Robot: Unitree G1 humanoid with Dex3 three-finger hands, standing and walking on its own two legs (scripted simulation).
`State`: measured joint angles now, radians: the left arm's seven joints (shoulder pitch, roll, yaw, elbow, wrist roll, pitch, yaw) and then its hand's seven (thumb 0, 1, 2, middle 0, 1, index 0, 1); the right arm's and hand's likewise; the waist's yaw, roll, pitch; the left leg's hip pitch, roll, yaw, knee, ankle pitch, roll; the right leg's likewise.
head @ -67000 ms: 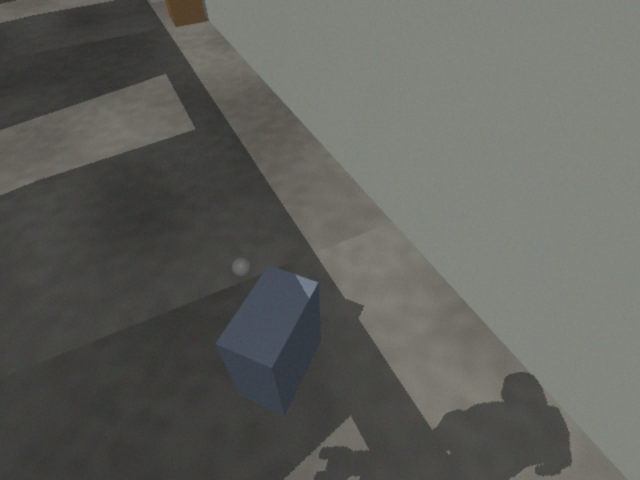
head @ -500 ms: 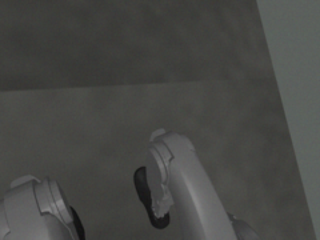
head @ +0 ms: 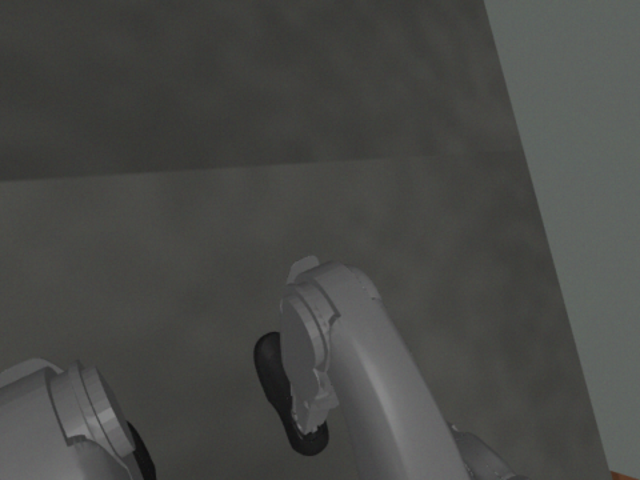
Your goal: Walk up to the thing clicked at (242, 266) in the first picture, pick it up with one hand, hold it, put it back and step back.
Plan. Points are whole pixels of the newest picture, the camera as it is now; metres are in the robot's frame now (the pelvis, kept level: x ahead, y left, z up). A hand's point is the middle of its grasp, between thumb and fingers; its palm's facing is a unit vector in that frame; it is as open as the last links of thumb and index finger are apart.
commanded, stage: rest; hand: left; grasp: from above
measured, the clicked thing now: out of the picture +0.48 +0.33 -0.25
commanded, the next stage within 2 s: open in 0.68 s
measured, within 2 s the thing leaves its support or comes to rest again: rests again in 0.74 s
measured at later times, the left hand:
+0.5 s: hand out of the picture +0.47 +0.32 -0.24, palm faces -0.46 -0.13 -0.88, open 9.4 cm
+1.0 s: hand out of the picture +0.47 +0.32 -0.24, palm faces -0.45 -0.14 -0.88, open 9.8 cm
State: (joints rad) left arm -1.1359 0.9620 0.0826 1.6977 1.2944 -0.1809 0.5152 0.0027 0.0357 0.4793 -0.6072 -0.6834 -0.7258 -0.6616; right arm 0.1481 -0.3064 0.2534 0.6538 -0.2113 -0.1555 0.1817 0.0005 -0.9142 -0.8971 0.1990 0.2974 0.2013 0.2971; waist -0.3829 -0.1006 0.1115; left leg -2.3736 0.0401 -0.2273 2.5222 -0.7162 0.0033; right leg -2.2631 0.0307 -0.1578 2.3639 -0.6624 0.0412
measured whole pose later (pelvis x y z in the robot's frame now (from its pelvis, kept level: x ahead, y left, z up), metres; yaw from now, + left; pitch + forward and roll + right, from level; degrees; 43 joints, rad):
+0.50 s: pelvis +0.00 +0.00 +0.00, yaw -1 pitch +30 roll -13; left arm -1.15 1.02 0.09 1.73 1.29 -0.18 0.53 0.00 0.04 0.45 -0.62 -0.67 -0.74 -0.64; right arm 0.14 -0.34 0.30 0.63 -0.23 -0.19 0.20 0.00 -0.92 -0.90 0.20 0.30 0.20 0.30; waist -0.41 -0.13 0.16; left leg -2.37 0.04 -0.25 2.54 -0.72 0.00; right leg -2.26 0.04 -0.17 2.37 -0.65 0.04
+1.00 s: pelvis +0.00 +0.00 +0.00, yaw -2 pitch +29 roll -15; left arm -1.17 1.06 0.07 1.73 1.28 -0.19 0.54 0.00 0.07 0.49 -0.53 -0.70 -0.63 -0.68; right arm 0.12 -0.34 0.33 0.61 -0.23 -0.20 0.20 0.00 -0.91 -0.90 0.20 0.30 0.20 0.30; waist -0.41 -0.15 0.17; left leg -2.36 0.04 -0.26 2.55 -0.72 0.01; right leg -2.24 0.05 -0.18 2.36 -0.65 0.05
